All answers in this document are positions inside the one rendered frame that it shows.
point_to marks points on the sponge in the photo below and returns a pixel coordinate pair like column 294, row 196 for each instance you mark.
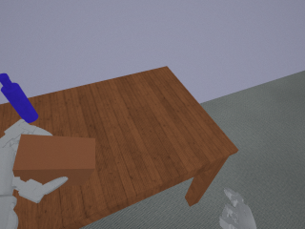
column 44, row 158

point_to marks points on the robot left hand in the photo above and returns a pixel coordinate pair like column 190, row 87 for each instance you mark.
column 32, row 189

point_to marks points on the robot right hand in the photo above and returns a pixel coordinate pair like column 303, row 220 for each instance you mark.
column 241, row 217

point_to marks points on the robot left forearm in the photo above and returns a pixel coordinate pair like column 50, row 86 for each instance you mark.
column 8, row 218

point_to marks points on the table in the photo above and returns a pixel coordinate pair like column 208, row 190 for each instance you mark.
column 150, row 135

